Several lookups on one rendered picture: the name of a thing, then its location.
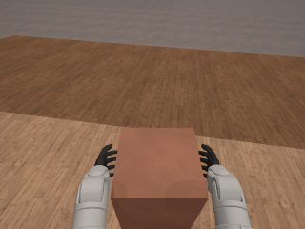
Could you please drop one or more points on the carton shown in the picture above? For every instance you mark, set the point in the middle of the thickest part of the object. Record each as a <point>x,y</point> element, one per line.
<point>158,181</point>

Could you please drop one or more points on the robot left forearm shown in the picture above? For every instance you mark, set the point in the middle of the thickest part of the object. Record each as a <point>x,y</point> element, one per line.
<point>92,198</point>

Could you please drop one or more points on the robot right hand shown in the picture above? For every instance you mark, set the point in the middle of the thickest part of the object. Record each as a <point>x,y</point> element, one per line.
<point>210,159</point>

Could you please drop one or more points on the robot right forearm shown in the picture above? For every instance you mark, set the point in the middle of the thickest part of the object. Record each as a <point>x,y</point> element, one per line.
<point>229,205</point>

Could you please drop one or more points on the robot left hand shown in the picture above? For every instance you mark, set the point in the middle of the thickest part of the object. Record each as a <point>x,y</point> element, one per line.
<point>103,160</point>

